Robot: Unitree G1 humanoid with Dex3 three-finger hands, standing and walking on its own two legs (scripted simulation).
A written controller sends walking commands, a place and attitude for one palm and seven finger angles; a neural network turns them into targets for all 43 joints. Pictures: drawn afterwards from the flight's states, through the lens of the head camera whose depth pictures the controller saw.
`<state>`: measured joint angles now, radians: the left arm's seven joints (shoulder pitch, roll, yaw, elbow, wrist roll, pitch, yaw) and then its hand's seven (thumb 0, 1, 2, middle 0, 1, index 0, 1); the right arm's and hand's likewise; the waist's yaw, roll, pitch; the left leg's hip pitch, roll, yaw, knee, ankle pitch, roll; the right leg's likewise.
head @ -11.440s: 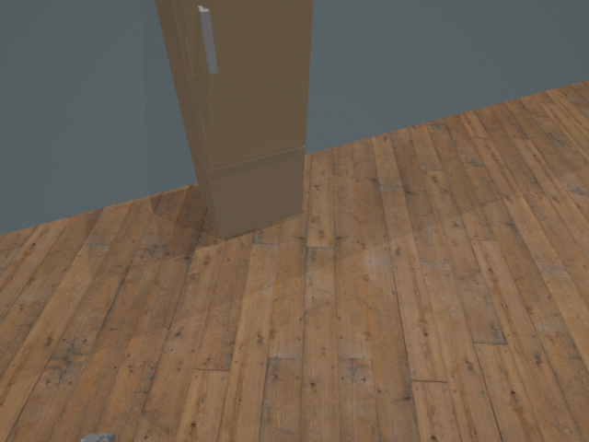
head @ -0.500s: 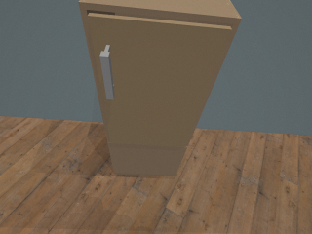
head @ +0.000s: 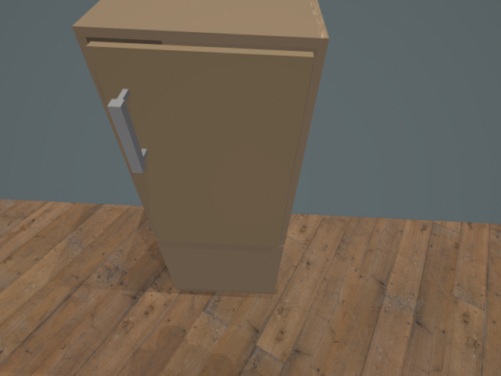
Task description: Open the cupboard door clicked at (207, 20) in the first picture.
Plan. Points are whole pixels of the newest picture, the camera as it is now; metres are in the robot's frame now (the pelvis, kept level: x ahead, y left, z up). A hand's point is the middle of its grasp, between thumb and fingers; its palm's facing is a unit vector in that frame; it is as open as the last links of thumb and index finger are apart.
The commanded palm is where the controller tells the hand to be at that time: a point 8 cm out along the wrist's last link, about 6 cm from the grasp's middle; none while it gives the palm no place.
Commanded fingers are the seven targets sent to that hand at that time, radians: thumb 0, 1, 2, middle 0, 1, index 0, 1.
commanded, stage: come to a stop and stand still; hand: left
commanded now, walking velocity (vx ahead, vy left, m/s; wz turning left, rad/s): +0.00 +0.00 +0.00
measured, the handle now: (132, 132) +0.51 +0.26 +0.10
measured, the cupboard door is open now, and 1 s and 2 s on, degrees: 0 0 0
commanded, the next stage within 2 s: look again from close up in 0.40 s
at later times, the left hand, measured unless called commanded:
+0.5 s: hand out of the picture -0.01 +0.13 -0.17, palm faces +0.05 -0.99 -0.15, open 7.3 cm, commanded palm none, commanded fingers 0.00 0.90 0.90 -0.20 -0.30 -0.20 -0.30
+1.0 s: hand out of the picture -0.01 +0.20 -0.17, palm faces +0.02 -0.98 -0.20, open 7.3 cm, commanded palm none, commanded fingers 0.00 0.90 0.90 -0.20 -0.30 -0.20 -0.30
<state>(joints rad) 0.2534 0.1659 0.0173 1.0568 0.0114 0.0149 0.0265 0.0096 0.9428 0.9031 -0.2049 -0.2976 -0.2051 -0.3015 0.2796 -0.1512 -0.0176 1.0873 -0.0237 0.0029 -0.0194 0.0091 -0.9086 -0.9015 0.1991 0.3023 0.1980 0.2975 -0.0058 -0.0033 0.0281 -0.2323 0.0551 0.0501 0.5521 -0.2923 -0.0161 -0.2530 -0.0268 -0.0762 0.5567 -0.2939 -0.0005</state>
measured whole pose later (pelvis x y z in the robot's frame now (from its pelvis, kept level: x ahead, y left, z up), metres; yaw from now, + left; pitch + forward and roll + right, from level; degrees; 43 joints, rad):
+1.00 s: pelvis -0.01 +0.02 +0.01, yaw +0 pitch -2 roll +0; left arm 0.30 0.16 -0.01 1.09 0.01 0.00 0.03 0.00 0.91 0.90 -0.20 -0.30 -0.20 -0.30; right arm 0.33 -0.13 0.02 1.09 -0.02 -0.01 -0.01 0.01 -0.91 -0.90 0.20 0.30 0.20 0.30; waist 0.00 -0.01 0.02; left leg -0.17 0.00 0.07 0.46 -0.25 0.02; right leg -0.20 -0.08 -0.06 0.47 -0.23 0.04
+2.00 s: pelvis -0.01 +0.01 -0.04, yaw +2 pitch +8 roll -2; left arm 0.35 0.31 0.34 0.04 -0.37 -0.27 -0.41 0.01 0.06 0.54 -0.27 -0.84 -0.27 -0.85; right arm 0.31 -0.24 0.01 0.58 0.03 -0.25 -0.06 0.02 -0.90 -0.90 0.21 0.30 0.21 0.30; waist -0.01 0.03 -0.09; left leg -0.61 0.05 0.00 0.92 -0.45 -0.01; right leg -0.59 -0.03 -0.08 0.87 -0.42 0.00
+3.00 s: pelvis +0.00 +0.00 +0.00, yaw +2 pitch +1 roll -1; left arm -0.09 0.43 0.44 0.34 -0.33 -0.06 -0.48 -0.01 -0.49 0.30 -0.31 -1.20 -0.30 -1.20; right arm 0.29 -0.29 0.04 0.59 0.06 -0.22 -0.11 0.02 -0.90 -0.90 0.20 0.30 0.20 0.30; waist 0.01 0.03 -0.03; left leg -0.32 0.04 0.02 0.63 -0.34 -0.01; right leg -0.31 -0.02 -0.07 0.61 -0.31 0.00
